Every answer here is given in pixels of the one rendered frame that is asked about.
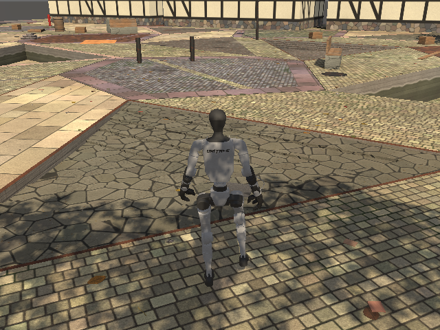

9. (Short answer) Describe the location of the left robot foot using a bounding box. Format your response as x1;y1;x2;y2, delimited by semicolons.
204;268;215;287

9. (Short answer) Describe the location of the robot left forearm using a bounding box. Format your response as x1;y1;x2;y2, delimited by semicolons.
180;167;193;191

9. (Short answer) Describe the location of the right robot thigh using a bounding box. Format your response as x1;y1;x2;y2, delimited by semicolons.
229;190;244;225

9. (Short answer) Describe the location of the right robot hand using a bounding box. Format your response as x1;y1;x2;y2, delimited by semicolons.
247;194;263;210

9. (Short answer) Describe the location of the left robot hand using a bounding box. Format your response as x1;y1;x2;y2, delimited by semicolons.
179;188;195;201

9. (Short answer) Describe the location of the left robot upper arm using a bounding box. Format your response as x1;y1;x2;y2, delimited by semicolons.
186;139;204;177

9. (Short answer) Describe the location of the right robot upper arm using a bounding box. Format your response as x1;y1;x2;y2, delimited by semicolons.
232;138;252;177

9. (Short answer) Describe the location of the robot right forearm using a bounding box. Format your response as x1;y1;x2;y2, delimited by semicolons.
246;166;261;197

